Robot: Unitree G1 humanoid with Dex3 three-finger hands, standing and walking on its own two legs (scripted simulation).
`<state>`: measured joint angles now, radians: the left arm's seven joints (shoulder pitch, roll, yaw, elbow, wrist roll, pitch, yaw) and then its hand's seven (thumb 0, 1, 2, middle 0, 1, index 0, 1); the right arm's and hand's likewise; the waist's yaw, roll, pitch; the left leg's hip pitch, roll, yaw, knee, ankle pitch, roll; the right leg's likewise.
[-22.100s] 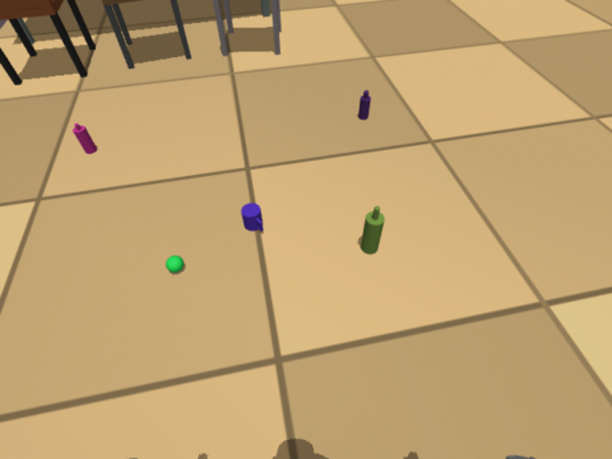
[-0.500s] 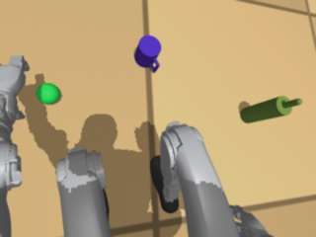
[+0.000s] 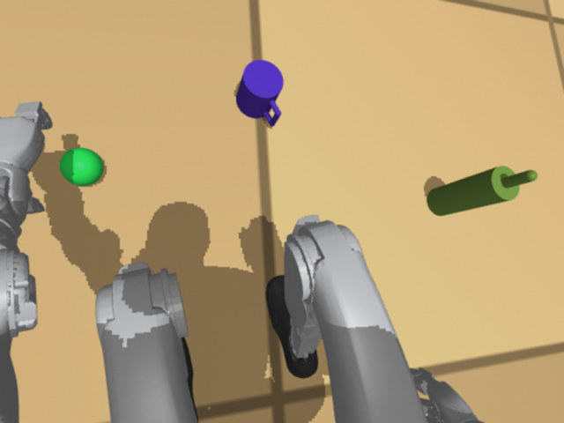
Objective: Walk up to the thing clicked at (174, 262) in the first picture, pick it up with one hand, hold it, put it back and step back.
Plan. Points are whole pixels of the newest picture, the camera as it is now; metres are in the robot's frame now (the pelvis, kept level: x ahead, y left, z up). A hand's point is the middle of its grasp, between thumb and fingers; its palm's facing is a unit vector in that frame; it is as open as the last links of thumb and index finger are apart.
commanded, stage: rise first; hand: left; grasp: from above
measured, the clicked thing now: (82, 166) +0.52 +0.22 -0.30
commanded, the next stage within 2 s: approach in 0.40 s
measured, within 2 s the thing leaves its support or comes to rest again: neither
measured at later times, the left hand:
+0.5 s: hand (22, 172) +0.48 +0.26 -0.17, palm faces -0.46 -0.05 -0.89, open 13.2 cm
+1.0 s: hand (72, 125) +0.54 +0.20 -0.16, palm faces -0.37 -0.01 -0.93, open 13.7 cm
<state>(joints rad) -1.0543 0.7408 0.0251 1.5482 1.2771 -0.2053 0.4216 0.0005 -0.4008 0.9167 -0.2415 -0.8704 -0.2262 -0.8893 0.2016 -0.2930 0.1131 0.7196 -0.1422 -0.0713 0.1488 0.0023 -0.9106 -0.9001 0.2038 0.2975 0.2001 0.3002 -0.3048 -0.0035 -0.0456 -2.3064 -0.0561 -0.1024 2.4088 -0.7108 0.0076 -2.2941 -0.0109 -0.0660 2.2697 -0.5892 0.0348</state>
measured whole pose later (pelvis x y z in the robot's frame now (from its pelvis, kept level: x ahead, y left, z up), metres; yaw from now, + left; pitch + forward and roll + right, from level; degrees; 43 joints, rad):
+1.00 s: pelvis +0.01 +0.00 +0.00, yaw -1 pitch +36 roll -8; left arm -1.22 0.71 0.02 1.66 1.29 -0.07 0.50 0.00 -0.46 0.99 -0.20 -0.86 -0.17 -0.90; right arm 0.22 -0.31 0.15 0.70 -0.16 -0.09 0.18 0.00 -0.90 -0.89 0.20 0.30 0.20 0.30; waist -0.40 0.03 -0.02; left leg -2.33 -0.04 -0.11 2.42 -0.73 0.00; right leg -2.33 0.00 -0.07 2.28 -0.59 0.04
